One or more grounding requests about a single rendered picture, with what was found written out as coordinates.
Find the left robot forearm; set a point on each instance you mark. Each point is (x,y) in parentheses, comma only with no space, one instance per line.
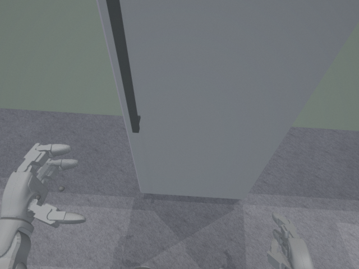
(15,242)

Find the robot left hand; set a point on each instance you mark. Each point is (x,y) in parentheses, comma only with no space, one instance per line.
(18,198)

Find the handle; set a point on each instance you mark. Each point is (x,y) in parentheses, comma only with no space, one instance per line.
(115,15)

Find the fridge door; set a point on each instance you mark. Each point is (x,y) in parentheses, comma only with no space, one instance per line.
(219,83)

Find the robot right hand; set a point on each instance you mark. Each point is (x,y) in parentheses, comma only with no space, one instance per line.
(296,254)

